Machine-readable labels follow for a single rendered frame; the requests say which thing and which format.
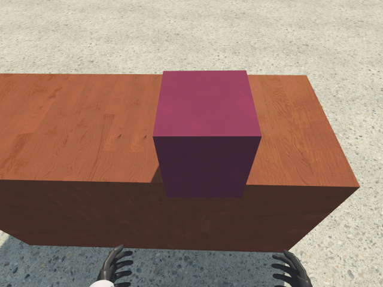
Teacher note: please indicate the robot right hand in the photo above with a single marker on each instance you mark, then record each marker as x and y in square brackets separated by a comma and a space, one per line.
[298, 278]

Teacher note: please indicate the robot left hand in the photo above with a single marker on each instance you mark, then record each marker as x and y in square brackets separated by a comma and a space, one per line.
[110, 266]

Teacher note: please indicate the carton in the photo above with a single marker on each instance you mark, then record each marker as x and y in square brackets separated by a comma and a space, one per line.
[206, 133]

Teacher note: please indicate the pedestal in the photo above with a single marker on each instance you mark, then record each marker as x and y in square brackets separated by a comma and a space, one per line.
[78, 167]

